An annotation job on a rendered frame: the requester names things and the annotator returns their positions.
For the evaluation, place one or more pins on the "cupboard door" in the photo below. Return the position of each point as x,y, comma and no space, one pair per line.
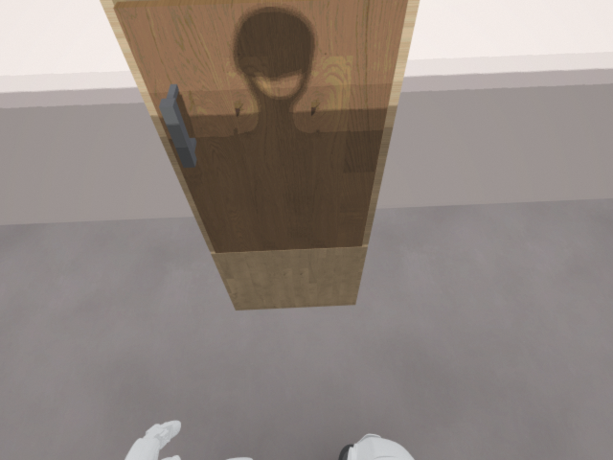
287,102

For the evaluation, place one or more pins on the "handle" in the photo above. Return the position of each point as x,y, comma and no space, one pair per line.
185,146

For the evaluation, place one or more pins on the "robot left hand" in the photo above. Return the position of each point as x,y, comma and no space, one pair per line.
156,438

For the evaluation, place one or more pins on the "robot right thigh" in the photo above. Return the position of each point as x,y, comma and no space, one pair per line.
373,448

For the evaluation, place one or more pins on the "robot right shin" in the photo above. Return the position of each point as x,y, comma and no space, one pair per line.
369,435

